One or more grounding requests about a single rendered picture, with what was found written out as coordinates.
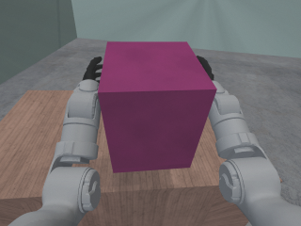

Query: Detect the carton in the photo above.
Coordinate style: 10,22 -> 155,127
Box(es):
98,41 -> 217,173

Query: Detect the left robot forearm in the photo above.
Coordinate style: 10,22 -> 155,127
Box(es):
41,79 -> 101,203

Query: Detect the robot left hand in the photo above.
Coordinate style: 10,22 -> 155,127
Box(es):
82,56 -> 103,83

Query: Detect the robot right hand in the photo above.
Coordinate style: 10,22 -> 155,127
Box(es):
197,56 -> 214,81

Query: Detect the pedestal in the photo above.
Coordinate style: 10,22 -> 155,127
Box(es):
0,90 -> 283,226

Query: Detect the robot left upper arm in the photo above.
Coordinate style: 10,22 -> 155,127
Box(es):
8,167 -> 102,226

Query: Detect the robot right upper arm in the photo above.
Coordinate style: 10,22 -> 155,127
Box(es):
219,156 -> 301,226

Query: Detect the right robot forearm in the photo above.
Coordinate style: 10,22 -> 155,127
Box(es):
208,80 -> 281,192

